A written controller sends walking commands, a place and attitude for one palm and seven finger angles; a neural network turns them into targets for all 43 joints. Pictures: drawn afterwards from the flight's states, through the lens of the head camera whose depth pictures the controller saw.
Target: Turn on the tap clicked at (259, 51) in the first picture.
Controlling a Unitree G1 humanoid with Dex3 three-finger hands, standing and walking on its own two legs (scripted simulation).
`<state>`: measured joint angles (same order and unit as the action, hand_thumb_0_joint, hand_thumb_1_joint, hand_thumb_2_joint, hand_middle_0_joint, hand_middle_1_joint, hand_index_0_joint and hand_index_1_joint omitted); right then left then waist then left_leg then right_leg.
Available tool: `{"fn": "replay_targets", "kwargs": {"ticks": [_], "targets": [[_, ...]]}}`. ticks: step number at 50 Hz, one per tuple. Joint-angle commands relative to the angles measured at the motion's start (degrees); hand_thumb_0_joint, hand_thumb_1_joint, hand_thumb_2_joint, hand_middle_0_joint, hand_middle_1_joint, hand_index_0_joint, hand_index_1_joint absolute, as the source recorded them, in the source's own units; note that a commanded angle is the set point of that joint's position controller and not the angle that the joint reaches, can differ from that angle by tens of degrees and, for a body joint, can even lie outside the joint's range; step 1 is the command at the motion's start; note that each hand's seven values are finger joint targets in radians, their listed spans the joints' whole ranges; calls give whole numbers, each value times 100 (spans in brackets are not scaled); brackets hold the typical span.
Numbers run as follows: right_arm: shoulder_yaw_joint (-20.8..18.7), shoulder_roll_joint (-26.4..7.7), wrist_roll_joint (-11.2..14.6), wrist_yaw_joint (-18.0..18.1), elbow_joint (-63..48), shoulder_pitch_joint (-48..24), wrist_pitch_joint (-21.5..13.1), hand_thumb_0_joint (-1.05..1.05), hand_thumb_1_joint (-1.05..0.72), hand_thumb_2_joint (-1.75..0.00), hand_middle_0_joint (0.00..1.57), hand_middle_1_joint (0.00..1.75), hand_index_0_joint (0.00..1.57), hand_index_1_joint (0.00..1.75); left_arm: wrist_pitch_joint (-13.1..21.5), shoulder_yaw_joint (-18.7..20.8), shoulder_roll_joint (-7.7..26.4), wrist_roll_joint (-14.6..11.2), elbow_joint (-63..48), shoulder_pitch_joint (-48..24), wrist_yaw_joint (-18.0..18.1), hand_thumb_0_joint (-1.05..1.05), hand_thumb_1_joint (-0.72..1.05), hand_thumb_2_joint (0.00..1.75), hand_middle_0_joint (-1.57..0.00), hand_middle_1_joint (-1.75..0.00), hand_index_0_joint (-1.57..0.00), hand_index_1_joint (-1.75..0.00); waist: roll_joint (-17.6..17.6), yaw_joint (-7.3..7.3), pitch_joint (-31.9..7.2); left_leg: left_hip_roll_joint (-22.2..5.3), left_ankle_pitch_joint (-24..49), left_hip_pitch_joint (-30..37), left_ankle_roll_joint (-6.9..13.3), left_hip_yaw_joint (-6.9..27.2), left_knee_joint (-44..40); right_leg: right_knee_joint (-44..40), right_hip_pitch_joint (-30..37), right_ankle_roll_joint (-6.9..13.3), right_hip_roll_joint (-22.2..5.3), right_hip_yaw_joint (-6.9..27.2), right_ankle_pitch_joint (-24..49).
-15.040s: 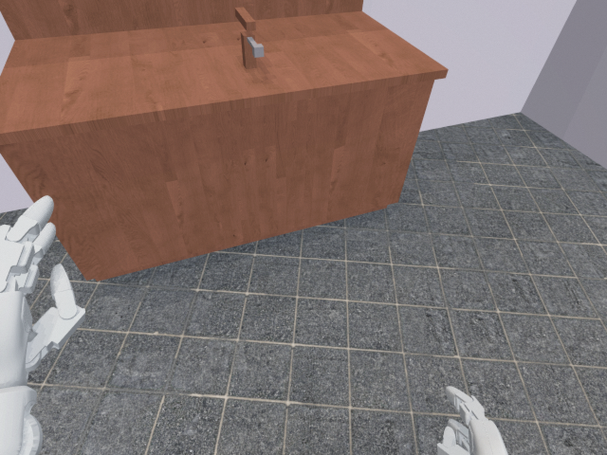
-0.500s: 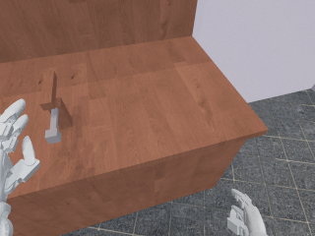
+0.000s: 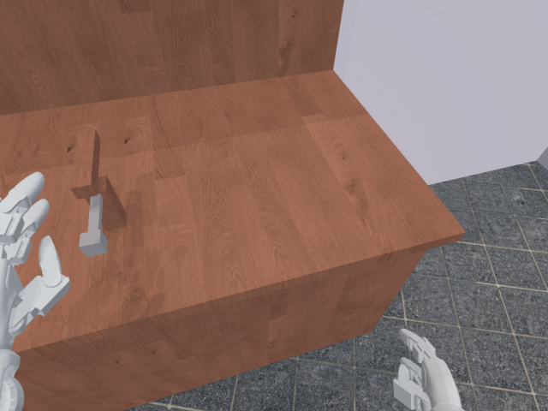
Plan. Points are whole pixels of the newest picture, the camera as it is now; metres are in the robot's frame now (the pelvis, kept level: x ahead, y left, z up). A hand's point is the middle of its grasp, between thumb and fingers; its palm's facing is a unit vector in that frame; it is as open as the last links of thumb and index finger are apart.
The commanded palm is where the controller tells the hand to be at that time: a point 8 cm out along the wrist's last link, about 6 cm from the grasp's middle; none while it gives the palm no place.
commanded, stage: shuffle to correct the standing spot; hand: left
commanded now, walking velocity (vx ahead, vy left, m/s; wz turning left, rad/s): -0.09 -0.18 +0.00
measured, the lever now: (93, 243) +0.32 +0.29 +0.06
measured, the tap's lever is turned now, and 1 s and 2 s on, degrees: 0 0 0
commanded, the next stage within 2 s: come to a stop and stand still in 0.06 s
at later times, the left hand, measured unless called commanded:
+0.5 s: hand (51, 288) +0.21 +0.26 +0.14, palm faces +0.28 -0.88 -0.39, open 7.4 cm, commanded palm +0.16 +0.31 +0.18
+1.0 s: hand out of the picture +0.23 +0.33 +0.16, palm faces +0.38 -0.86 -0.34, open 7.4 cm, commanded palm +0.17 +0.36 +0.18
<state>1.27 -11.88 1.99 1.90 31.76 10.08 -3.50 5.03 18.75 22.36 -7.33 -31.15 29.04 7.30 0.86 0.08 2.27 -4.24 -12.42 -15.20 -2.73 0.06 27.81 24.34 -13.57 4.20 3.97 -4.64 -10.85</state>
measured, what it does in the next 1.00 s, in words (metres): shifts its weight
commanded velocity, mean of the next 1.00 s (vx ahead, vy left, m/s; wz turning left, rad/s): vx -0.01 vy -0.02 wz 0.00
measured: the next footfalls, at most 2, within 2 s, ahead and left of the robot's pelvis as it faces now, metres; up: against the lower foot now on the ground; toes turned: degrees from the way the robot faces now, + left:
none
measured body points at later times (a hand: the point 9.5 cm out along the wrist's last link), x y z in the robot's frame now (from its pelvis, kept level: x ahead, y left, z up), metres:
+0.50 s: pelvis -0.01 +0.03 +0.00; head +0.02 +0.04 +0.45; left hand +0.19 +0.30 +0.17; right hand +0.15 -0.22 -0.08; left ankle +0.02 +0.15 -0.74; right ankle +0.03 -0.07 -0.74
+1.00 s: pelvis +0.01 +0.08 +0.00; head +0.03 +0.12 +0.45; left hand +0.21 +0.38 +0.18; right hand +0.20 -0.12 -0.06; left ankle +0.02 +0.15 -0.74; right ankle +0.03 -0.07 -0.74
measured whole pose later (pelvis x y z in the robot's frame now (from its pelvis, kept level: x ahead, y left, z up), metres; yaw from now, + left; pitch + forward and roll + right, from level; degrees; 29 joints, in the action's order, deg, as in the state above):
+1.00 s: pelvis +0.01 +0.08 +0.00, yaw +0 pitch -1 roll -2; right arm 2.3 -9.4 0.6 0.7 32.1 10.5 -8.9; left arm 12.1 20.4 21.2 -1.7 -27.5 22.1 5.9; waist -2.9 2.0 4.4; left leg 1.4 -14.3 -12.7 4.4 -4.8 28.1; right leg 23.9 -11.1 -2.4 -2.1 -1.6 -11.3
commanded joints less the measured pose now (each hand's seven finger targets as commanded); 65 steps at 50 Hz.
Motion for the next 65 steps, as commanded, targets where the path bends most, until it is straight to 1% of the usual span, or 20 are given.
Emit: {"fn": "replay_targets", "kwargs": {"ticks": [1, 9, 10, 11, 12, 13, 14, 17, 18, 19, 21, 22, 23, 24, 28, 34, 39, 43, 50, 65], "targets": [[-290, -672, -6, 39, -907, -555, -310, 0, -90, -90, 20, 30, 20, 30, 338, 673, 881, -24, -1095, -304, 83, 0, 90, 90, -20, -30, -20, -30, 224, -11, -749, -509, 50, 213, 369, 455, -396, -557, 203, -288, -957, 810, 501], [-260, -658, 2, 38, -884, -599, -286, 0, -90, -90, 20, 30, 20, 30, 317, 649, 861, -31, -1120, -267, 90, 0, 90, 90, -20, -30, -20, -30, 198, -3, -876, -450, 392, 328, 371, 433, -306, -528, 335, -281, -995, 792, 782], [-641, -702, -112, 187, 27, 807, -756, 0, -90, -90, 20, 30, 20, 30, 1010, 4141, 5733, 1067, -1987, -6311, -107, 0, 90, 90, -20, -30, -20, -30, -1308, 367, -246, -266, 492, -476, 269, -354, 86, -1286, 168, -1217, -898, 1110, 1091], [-531, -460, -178, 191, -218, 340, -743, 0, -90, -90, 20, 30, 20, 30, 753, 2142, 2291, 511, 1134, -3256, -384, 0, 90, 90, -20, -30, -20, -30, -1100, 135, -1008, 411, 657, -179, 495, -381, 416, -810, 421, -528, -1172, 1086, 1362], [-625, -773, -100, 117, -700, 221, -884, 0, -90, -90, 20, 30, 20, 30, 681, 1462, 1594, 401, 1774, -1761, -533, 0, 90, 90, -20, -30, -20, -30, -556, 482, -664, 338, 365, -127, 279, -476, 561, -781, 323, -628, -1180, 1600, 2271], [-558, -768, -17, -40, -794, 88, -909, 0, -90, -90, 20, 30, 20, 30, 800, 615, 618, 217, 1388, -913, -608, 0, 90, 90, -20, -30, -20, -30, 621, 400, -806, 169, 438, 45, 376, -553, 259, -330, 546, -627, -1237, 1294, 2763], [-540, -828, -38, -125, -848, 277, -868, 0, -90, -90, 20, 30, 20, 30, 924, 525, 637, 245, 421, -987, -579, 0, 90, 90, -20, -30, -20, -30, 697, 300, -1192, 74, 646, 43, 384, -457, -52, -13, 945, -714, -1155, 1059, 2469], [-447, -706, -27, -185, -902, -50, -944, 0, -90, -90, 20, 30, 20, 30, 1011, 548, 759, 265, -498, -705, -349, 0, 90, 90, -20, -30, -20, -30, -80, 367, -1079, -7, 545, 122, 461, -303, -52, -128, 665, -898, -958, 939, 1230], [-375, -624, 7, -181, -835, -260, -951, 0, -90, -90, 20, 30, 20, 30, 991, 707, 864, 254, -554, -455, -222, 0, 90, 90, -20, -30, -20, -30, -201, 351, -1067, -11, 388, 295, 454, -281, -72, -200, 521, -783, -910, 844, 1026], [-376, -647, -31, -136, -854, -204, -952, 0, -90, -90, 20, 30, 20, 30, 1003, 780, 899, 285, -649, -591, -176, 0, 90, 90, -20, -30, -20, -30, -568, 295, -1022, 76, 57, 214, 432, -224, 0, -372, 374, -693, -936, 921, 436], [-354, -629, -80, -36, -835, -210, -977, 0, -90, -90, 20, 30, 20, 30, 1064, 1108, 1180, 295, -797, -818, -92, 0, 90, 90, -20, -30, -20, -30, -834, 235, -846, 206, -353, 296, 394, -156, 67, -788, -76, -456, -1042, 1149, -644], [-350, -617, -101, 13, -817, -215, -985, 0, -90, -90, 20, 30, 20, 30, 1083, 1220, 1236, 303, -795, -868, -60, 0, 90, 90, -20, -30, -20, -30, -760, 203, -745, 224, -422, 363, 394, -104, 36, -897, -260, -345, -1066, 1232, -1041], [-322, -644, -106, 51, -775, -336, -960, 0, -90, -90, 20, 30, 20, 30, 1101, 1411, 1449, 324, -979, -947, -5, 0, 90, 90, -20, -30, -20, -30, -325, 185, -660, 170, -326, 557, 394, -82, -108, -873, -446, -281, -1022, 1217, -1102], [-314, -632, -132, 91, -770, -300, -955, 0, -90, -90, 20, 30, 20, 30, 1133, 1211, 1190, 322, -911, -1038, -11, 0, 90, 90, -20, -30, -20, -30, -50, 133, -627, 97, -496, 502, 428, -17, -260, -792, -413, -286, -988, 1117, -1229], [-242, -608, -96, 88, -743, -353, -1010, 0, -90, -90, 20, 30, 20, 30, 1168, 992, 940, 423, -780, -1342, -15, 0, 90, 90, -20, -30, -20, -30, 695, 163, -431, -209, -867, -26, 490, 275, -986, -228, 200, -367, -587, 720, -560], [-268, -644, -114, -49, -667, -195, -1066, 0, -90, -90, 20, 30, 20, 30, 1095, 554, 525, 526, -493, -1109, -73, 0, 90, 90, -20, -30, -20, -30, 269, 145, -596, -280, -181, -95, 481, 306, -916, -57, 614, -411, -602, 485, 276], [-252, -622, -141, -72, -670, -214, -939, 0, -90, -90, 20, 30, 20, 30, 1050, 659, 621, 529, -533, -1041, -64, 0, 90, 90, -20, -30, -20, -30, 113, 109, -678, -213, 419, 79, 394, 265, -808, -141, 653, -406, -639, 458, 665], [-241, -578, -107, -49, -733, -330, -888, 0, -90, -90, 20, 30, 20, 30, 1088, 885, 923, 544, -1061, -1325, -31, 0, 90, 90, -20, -30, -20, -30, 530, 112, -837, -210, 1009, 364, 287, 259, -769, -3, 698, -384, -632, 399, 867], [-311, -621, -129, -60, -781, -230, -783, 0, -90, -90, 20, 30, 20, 30, 1086, 680, 706, 518, -1012, -1141, -36, 0, 90, 90, -20, -30, -20, -30, 565, 94, -882, -298, 1515, 486, 180, 337, -725, -15, 732, -369, -656, 330, 798], [-346, -656, -100, 17, -809, -269, -647, 0, -90, -90, 20, 30, 20, 30, 1077, 673, 722, 501, -921, -972, 7, 0, 90, 90, -20, -30, -20, -30, 359, 82, -753, -181, 639, 212, 230, 361, -847, -205, 898, -342, -738, 411, 834]]}}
